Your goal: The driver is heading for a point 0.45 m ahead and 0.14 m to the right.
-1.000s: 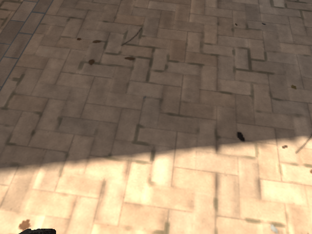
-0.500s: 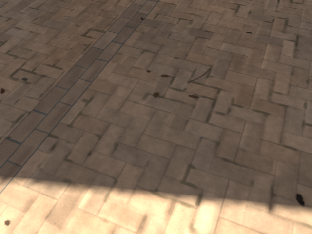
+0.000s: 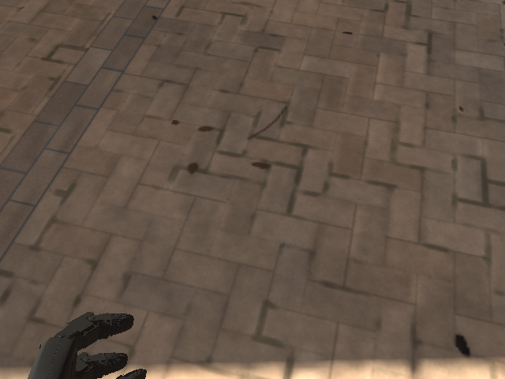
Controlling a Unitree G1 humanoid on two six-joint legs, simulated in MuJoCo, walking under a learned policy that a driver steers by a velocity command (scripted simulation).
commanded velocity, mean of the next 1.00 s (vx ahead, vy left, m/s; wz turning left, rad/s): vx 0.34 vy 0.00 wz -0.12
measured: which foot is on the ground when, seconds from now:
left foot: down 0.00-0.00, up 0.02-0.46, down 0.48-1.00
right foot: down 0.00-0.48, up 0.50-0.86, down 0.88-1.00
